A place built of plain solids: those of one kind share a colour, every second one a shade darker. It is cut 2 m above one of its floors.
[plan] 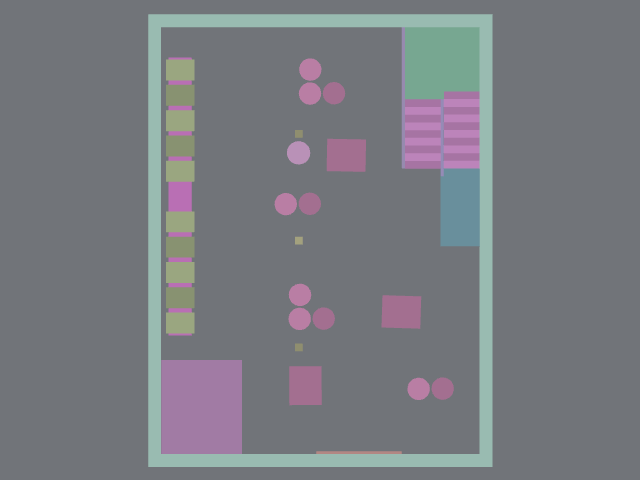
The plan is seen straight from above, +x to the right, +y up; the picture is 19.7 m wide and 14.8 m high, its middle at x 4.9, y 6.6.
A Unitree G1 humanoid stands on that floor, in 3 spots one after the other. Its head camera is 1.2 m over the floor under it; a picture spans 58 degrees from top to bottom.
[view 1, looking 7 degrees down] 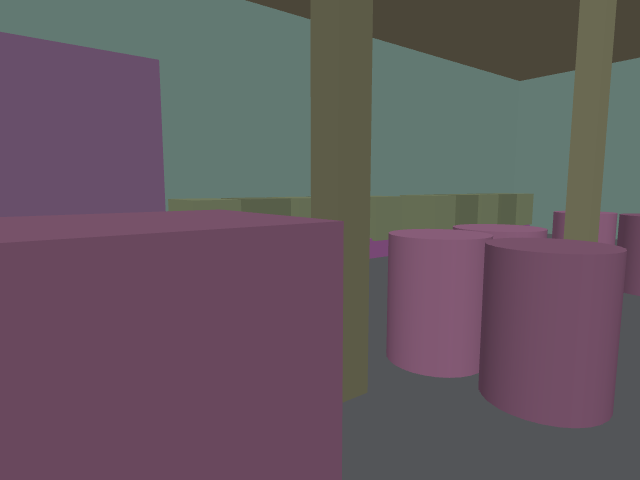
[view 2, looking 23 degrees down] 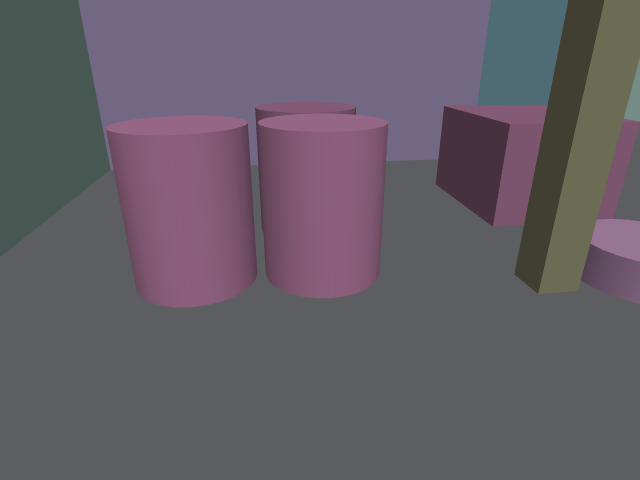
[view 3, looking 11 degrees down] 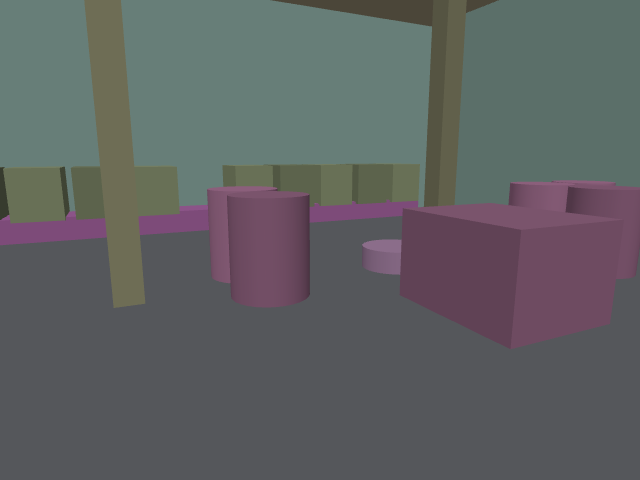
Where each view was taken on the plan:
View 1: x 6.10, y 1.70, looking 142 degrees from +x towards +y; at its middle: load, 1.47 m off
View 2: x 2.25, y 11.46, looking -8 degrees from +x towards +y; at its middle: load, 2.20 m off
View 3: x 8.07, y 6.50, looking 154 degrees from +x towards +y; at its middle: ground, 6.29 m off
